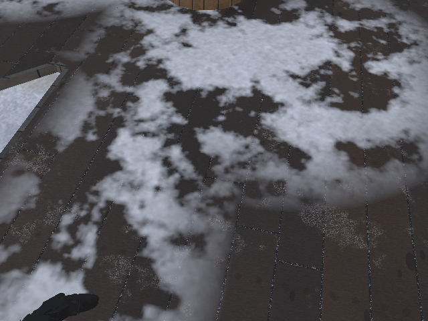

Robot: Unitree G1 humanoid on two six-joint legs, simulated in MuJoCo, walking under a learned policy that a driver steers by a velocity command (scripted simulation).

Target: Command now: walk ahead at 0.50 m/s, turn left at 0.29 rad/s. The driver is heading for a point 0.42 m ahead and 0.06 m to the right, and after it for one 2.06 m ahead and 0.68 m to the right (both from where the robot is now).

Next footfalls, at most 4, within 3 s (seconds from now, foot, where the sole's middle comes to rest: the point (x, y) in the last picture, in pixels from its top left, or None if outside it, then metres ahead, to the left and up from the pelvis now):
0.48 left None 0.44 0.14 -0.76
0.94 right None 0.40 -0.12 -0.76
1.40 left None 0.49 0.09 -0.76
1.74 right None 0.33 -0.12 -0.76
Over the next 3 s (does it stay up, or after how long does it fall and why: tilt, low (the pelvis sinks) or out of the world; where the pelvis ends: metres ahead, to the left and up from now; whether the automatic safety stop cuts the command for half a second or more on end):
stays up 0.39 -0.01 0.01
